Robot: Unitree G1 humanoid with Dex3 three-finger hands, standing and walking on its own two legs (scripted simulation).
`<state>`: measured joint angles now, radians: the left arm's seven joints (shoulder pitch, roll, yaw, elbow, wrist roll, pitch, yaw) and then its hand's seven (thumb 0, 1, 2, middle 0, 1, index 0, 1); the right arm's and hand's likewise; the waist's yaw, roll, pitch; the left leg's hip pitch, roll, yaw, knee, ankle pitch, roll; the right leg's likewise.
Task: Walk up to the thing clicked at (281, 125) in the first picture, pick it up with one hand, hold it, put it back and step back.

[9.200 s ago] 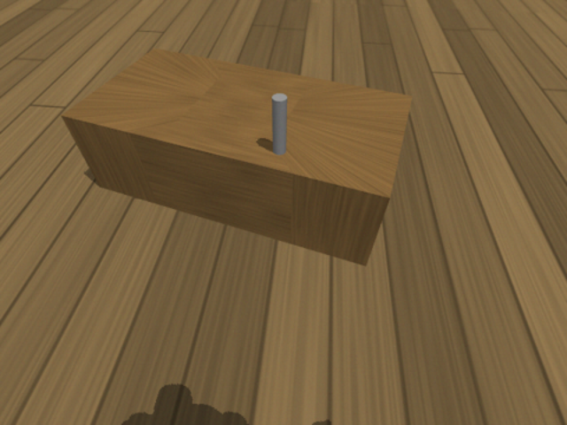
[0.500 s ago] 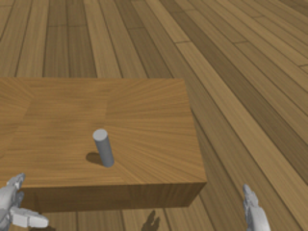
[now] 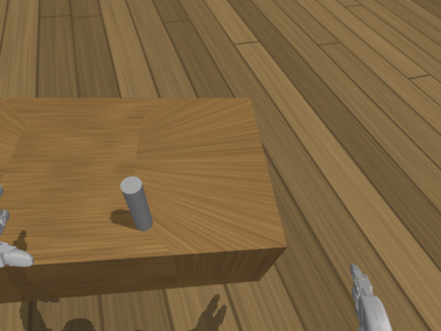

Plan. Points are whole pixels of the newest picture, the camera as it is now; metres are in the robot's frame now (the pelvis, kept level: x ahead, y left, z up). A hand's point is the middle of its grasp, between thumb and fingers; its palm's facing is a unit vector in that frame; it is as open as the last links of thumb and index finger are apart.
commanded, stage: go down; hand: left
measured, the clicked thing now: (138, 206) +0.47 +0.19 -0.21
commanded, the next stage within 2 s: approach in 0.80 s
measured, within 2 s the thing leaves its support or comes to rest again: neither
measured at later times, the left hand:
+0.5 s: hand (10, 204) +0.35 +0.36 +0.01, palm faces +0.17 -0.98 -0.11, open 17.5 cm
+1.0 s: hand (4, 186) +0.38 +0.37 +0.03, palm faces +0.17 -0.98 -0.08, open 17.6 cm
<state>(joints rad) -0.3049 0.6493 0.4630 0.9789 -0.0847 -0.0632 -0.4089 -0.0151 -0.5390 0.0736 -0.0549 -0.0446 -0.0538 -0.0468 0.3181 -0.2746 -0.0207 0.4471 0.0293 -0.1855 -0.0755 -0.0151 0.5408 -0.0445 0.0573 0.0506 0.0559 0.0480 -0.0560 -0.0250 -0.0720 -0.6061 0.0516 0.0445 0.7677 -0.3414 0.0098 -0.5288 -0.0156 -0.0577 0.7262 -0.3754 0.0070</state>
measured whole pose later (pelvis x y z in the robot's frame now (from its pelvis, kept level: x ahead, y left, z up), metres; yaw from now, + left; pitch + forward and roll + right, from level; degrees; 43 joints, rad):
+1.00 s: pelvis +0.01 +0.01 -0.01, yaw -1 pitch +15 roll -3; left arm -0.49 0.77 0.56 1.11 -0.12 -0.16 -0.50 -0.02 -0.56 0.05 -0.06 -0.03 -0.05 -0.04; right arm 0.32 -0.27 0.00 0.40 0.02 -0.17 -0.06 -0.01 0.53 -0.05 0.06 0.05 0.06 0.05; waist -0.10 -0.02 -0.12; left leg -0.73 0.06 0.04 0.86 -0.39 0.02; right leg -0.64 -0.01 -0.06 0.79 -0.41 0.02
